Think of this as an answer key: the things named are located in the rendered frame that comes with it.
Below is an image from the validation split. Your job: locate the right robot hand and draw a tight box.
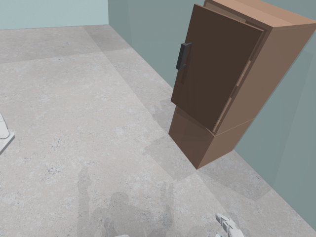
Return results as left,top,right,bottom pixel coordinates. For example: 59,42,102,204
215,213,244,237

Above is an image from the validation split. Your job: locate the handle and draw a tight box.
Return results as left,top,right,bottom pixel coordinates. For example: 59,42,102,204
176,43,192,70

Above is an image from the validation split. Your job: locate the cupboard door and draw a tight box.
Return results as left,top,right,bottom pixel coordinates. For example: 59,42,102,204
171,4,264,132

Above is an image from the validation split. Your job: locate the left robot hand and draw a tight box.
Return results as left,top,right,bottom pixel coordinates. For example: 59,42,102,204
0,112,15,155

